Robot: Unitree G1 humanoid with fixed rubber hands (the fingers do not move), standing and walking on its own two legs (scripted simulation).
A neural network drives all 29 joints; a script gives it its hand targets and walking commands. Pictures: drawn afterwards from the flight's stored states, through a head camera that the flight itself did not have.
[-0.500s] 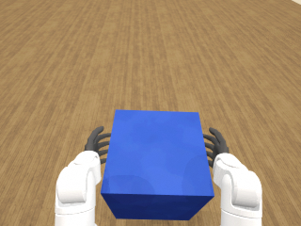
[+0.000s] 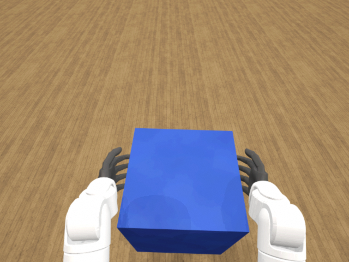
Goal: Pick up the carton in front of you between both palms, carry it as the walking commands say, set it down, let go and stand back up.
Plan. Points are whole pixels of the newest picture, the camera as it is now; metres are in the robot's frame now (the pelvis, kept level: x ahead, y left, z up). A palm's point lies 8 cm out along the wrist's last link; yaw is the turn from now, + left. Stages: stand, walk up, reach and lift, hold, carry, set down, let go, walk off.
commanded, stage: carry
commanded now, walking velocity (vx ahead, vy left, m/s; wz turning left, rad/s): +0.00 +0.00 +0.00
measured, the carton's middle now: (181, 196) +0.27 +0.00 +0.01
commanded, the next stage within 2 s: none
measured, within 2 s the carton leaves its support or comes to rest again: neither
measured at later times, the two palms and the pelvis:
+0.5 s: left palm (124, 153) +0.34 +0.13 +0.08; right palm (256, 159) +0.33 -0.17 +0.08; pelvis +0.07 -0.01 -0.01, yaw -2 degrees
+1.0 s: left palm (122, 174) +0.29 +0.13 +0.08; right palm (263, 179) +0.28 -0.17 +0.08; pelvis +0.03 -0.01 -0.01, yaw -3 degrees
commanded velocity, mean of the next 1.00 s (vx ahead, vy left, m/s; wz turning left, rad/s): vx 0.00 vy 0.00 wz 0.00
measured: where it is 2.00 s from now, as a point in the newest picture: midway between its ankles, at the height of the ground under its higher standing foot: outside the picture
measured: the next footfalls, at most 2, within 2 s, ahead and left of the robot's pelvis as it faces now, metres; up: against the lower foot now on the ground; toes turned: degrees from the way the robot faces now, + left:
none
